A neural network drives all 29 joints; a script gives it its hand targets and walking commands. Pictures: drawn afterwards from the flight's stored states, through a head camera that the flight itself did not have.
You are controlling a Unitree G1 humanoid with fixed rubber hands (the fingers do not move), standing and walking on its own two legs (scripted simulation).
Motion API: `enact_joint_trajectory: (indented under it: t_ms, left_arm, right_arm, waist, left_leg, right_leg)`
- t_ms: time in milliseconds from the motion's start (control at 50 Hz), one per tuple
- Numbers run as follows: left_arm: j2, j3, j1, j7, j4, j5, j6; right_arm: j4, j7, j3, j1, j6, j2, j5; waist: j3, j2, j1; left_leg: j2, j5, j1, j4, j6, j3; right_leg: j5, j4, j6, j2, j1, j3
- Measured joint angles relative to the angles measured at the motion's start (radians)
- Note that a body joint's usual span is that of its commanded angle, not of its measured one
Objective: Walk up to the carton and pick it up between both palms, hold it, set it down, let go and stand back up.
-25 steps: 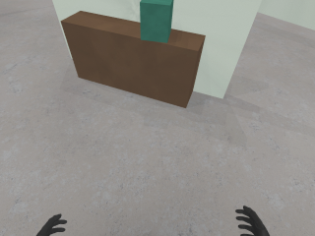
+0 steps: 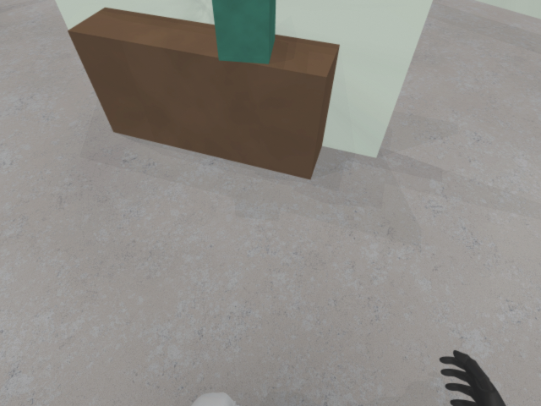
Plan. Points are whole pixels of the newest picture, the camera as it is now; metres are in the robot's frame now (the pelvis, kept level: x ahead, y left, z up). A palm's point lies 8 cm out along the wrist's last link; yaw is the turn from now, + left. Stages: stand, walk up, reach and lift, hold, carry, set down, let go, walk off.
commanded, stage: walk up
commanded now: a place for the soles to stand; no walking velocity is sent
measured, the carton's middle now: (246, 17) +1.41 +0.16 -0.06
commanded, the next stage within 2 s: none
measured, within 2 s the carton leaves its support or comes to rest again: neither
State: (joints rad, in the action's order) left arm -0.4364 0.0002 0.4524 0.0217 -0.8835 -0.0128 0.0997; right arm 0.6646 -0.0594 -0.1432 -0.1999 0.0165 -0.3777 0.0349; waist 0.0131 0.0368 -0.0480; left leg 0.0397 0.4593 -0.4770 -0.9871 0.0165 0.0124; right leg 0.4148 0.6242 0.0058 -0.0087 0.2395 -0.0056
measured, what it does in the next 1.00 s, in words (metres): walks ahead: left foot, then right foot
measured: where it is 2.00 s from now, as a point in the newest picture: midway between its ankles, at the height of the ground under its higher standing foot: (233, 285)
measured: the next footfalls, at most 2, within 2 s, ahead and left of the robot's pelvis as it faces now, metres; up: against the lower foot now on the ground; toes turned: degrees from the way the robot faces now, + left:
left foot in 0.16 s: +0.17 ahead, +0.13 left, +0.00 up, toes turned +1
right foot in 0.60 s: +0.35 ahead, -0.08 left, +0.00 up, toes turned -9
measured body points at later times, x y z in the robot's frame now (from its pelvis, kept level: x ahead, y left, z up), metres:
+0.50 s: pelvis +0.20 +0.07 -0.02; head +0.20 +0.07 +0.43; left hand +0.39 +0.37 -0.10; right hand +0.28 -0.26 -0.09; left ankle +0.13 +0.13 -0.72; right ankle +0.22 -0.09 -0.68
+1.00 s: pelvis +0.40 +0.13 -0.04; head +0.44 +0.13 +0.41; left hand +0.45 +0.45 -0.15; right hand +0.50 -0.20 -0.12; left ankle +0.49 +0.22 -0.73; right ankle +0.31 -0.07 -0.72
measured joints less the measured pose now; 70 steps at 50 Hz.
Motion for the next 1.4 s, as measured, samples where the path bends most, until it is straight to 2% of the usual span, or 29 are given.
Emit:
enact_joint_trajectory:
  t_ms: [80, 120, 160, 180, 220, 260, 300, 400, 480, 580, 600, 640, 700, 760, 860, 920, 980, 1020, 1040, 1080, 1120, 1240, 1340, 1400]
  left_arm:
    - [-0.001, 0.000, 0.048, -0.015, 0.031, 0.000, 0.003]
    - [-0.003, 0.000, 0.059, -0.020, 0.040, 0.000, 0.003]
    - [-0.008, 0.000, 0.056, -0.021, 0.040, 0.000, 0.002]
    - [-0.011, 0.000, 0.042, -0.021, 0.038, 0.000, 0.002]
    - [0.003, -0.001, 0.004, -0.021, 0.037, 0.000, 0.002]
    - [0.016, -0.001, -0.023, -0.023, 0.047, 0.000, 0.002]
    - [0.009, 0.000, -0.061, -0.023, 0.050, 0.000, 0.002]
    - [-0.023, 0.000, -0.161, -0.023, 0.066, 0.007, 0.002]
    - [-0.027, 0.000, -0.236, -0.023, 0.071, 0.007, -0.001]
    - [-0.027, 0.000, -0.308, -0.023, 0.089, 0.007, -0.001]
    - [-0.027, 0.000, -0.312, -0.023, 0.098, 0.007, -0.001]
    - [-0.009, 0.000, -0.317, -0.023, 0.111, 0.007, 0.001]
    - [0.004, 0.000, -0.261, -0.034, 0.131, 0.007, 0.004]
    - [0.004, 0.000, -0.200, -0.053, 0.132, 0.007, 0.004]
    - [0.002, 0.000, -0.088, -0.064, 0.121, 0.007, 0.010]
    - [-0.005, 0.000, -0.043, -0.064, 0.108, 0.007, 0.012]
    - [-0.013, 0.000, -0.032, -0.064, 0.098, 0.007, 0.012]
    - [-0.014, -0.001, -0.056, -0.064, 0.074, 0.007, 0.011]
    - [-0.006, -0.001, -0.063, -0.064, 0.063, 0.007, 0.011]
    - [-0.001, -0.001, -0.074, -0.064, 0.055, 0.006, 0.012]
    - [-0.011, 0.000, -0.102, -0.064, 0.043, 0.007, 0.011]
    - [-0.050, 0.000, -0.185, -0.064, 0.041, 0.007, 0.005]
    - [-0.054, 0.000, -0.239, -0.064, 0.042, 0.007, -0.009]
    - [-0.050, 0.000, -0.280, -0.064, 0.042, 0.007, -0.016]
  right_arm:
    - [0.000, -0.005, 0.000, 0.006, 0.000, 0.000, 0.000]
    - [-0.001, -0.006, 0.004, 0.020, 0.000, 0.000, 0.000]
    - [-0.001, -0.006, 0.008, 0.036, 0.009, 0.000, 0.000]
    - [-0.001, -0.006, 0.011, 0.044, 0.015, 0.003, 0.000]
    - [0.000, -0.006, 0.023, 0.046, 0.024, 0.005, 0.000]
    - [0.000, -0.006, 0.027, 0.046, 0.024, 0.005, -0.002]
    - [0.000, -0.003, 0.028, 0.044, 0.024, 0.005, -0.006]
    - [0.000, 0.007, 0.025, 0.012, 0.027, 0.005, -0.006]
    - [0.000, 0.007, 0.026, -0.035, 0.029, 0.005, -0.006]
    - [0.000, 0.007, 0.026, -0.086, 0.029, 0.005, -0.006]
    - [0.000, 0.008, 0.024, -0.089, 0.029, 0.005, -0.006]
    - [0.001, 0.007, 0.020, -0.090, 0.027, 0.006, -0.006]
    - [0.000, 0.007, 0.034, -0.091, 0.020, 0.005, -0.006]
    - [0.000, 0.008, 0.025, -0.090, 0.020, 0.003, -0.006]
    - [-0.001, 0.007, 0.016, -0.071, 0.020, -0.005, -0.006]
    - [-0.001, -0.001, 0.017, -0.056, 0.020, -0.005, -0.006]
    - [-0.001, -0.004, 0.011, -0.049, 0.021, -0.008, -0.006]
    - [0.000, -0.005, 0.017, -0.048, 0.024, -0.007, -0.006]
    - [0.000, -0.005, 0.022, -0.048, 0.024, -0.007, -0.006]
    - [-0.001, -0.004, 0.033, -0.048, 0.024, -0.007, -0.015]
    - [-0.001, 0.000, 0.034, -0.048, 0.024, -0.007, -0.016]
    - [-0.001, 0.007, 0.027, -0.048, 0.024, -0.007, -0.015]
    - [0.000, 0.014, 0.027, -0.067, 0.024, -0.007, -0.015]
    - [0.000, 0.021, 0.027, -0.085, 0.024, -0.007, -0.015]
  waist:
    - [-0.001, 0.009, -0.026]
    - [-0.002, 0.016, -0.036]
    - [-0.006, 0.017, -0.040]
    - [0.007, 0.003, -0.039]
    - [0.021, -0.014, -0.037]
    - [0.021, -0.002, -0.004]
    - [0.021, -0.003, 0.034]
    - [0.020, -0.014, 0.088]
    - [0.020, -0.014, 0.118]
    - [0.021, -0.015, 0.153]
    - [0.022, -0.013, 0.157]
    - [0.044, 0.015, 0.164]
    - [0.044, 0.020, 0.145]
    - [0.045, 0.021, 0.092]
    - [0.045, 0.041, 0.022]
    - [0.043, 0.043, -0.005]
    - [0.041, 0.043, -0.016]
    - [0.069, 0.012, -0.014]
    - [0.072, 0.010, -0.008]
    - [0.071, 0.016, 0.027]
    - [0.071, 0.014, 0.056]
    - [0.071, 0.003, 0.105]
    - [0.071, 0.002, 0.137]
    - [0.071, 0.000, 0.148]
  left_leg:
    - [0.000, 0.000, -0.060, 0.014, -0.001, -0.019]
    - [0.000, -0.010, -0.062, 0.078, 0.004, -0.020]
    - [0.000, -0.092, -0.060, 0.169, 0.018, -0.018]
    - [-0.009, -0.154, -0.048, 0.171, 0.025, -0.004]
    - [-0.024, -0.115, -0.012, 0.159, 0.037, 0.027]
    - [-0.021, -0.065, 0.031, 0.160, 0.047, 0.029]
    - [-0.020, -0.035, 0.076, 0.168, 0.051, 0.034]
    - [-0.021, 0.034, 0.188, 0.181, 0.055, 0.074]
    - [-0.024, 0.099, 0.267, 0.181, 0.055, 0.111]
    - [-0.025, 0.177, 0.332, 0.181, 0.042, 0.153]
    - [-0.024, 0.191, 0.333, 0.170, 0.038, 0.161]
    - [-0.009, 0.176, 0.290, 0.041, 0.013, 0.125]
    - [-0.022, 0.116, 0.189, -0.178, -0.011, 0.045]
    - [-0.021, 0.049, 0.070, -0.278, -0.023, -0.027]
    - [0.020, -0.003, -0.123, -0.264, -0.022, -0.088]
    - [0.044, -0.002, -0.162, -0.147, -0.019, -0.089]
    - [0.044, -0.078, -0.139, 0.046, -0.006, -0.086]
    - [0.012, -0.077, -0.121, 0.006, 0.001, -0.043]
    - [0.008, -0.056, -0.106, -0.005, 0.008, -0.028]
    - [0.009, -0.027, -0.066, 0.002, 0.021, -0.021]
    - [0.008, -0.016, -0.019, 0.025, 0.029, -0.015]
    - [0.002, 0.017, 0.078, 0.071, 0.052, 0.035]
    - [-0.020, 0.061, 0.139, 0.077, 0.057, 0.072]
    - [-0.042, 0.081, 0.155, 0.081, 0.060, 0.096]
  right_leg:
    - [0.049, -0.002, 0.000, -0.001, -0.048, 0.001]
    - [0.080, -0.002, -0.007, 0.000, -0.083, 0.001]
    - [0.114, 0.013, -0.021, 0.001, -0.095, 0.001]
    - [0.129, 0.053, -0.021, 0.015, -0.093, 0.009]
    - [0.114, 0.248, -0.008, 0.027, -0.031, 0.036]
    - [0.114, 0.432, -0.003, 0.005, 0.038, 0.036]
    - [0.082, 0.533, -0.003, 0.001, 0.102, 0.038]
    - [-0.011, 0.542, -0.003, 0.011, 0.218, 0.038]
    - [-0.014, 0.500, -0.003, 0.011, 0.276, 0.039]
    - [-0.021, 0.261, -0.003, 0.014, 0.280, -0.004]
    - [-0.083, 0.219, 0.003, 0.013, 0.276, -0.011]
    - [-0.101, 0.231, 0.005, 0.000, 0.263, -0.026]
    - [-0.041, 0.210, 0.005, -0.001, 0.205, -0.022]
    - [-0.020, 0.178, 0.005, 0.005, 0.149, -0.011]
    - [0.030, 0.175, -0.001, 0.015, 0.111, -0.005]
    - [0.065, 0.174, -0.008, 0.028, 0.086, -0.005]
    - [0.108, 0.204, -0.023, 0.052, 0.084, -0.005]
    - [0.113, 0.346, -0.020, 0.082, 0.120, 0.041]
    - [0.113, 0.432, -0.018, 0.069, 0.148, 0.064]
    - [0.113, 0.587, -0.014, 0.025, 0.195, 0.069]
    - [0.085, 0.656, -0.014, -0.002, 0.227, 0.070]
    - [-0.015, 0.658, -0.014, -0.003, 0.299, 0.070]
    - [-0.025, 0.652, -0.014, -0.003, 0.304, 0.071]
    - [-0.025, 0.591, -0.014, -0.003, 0.304, 0.071]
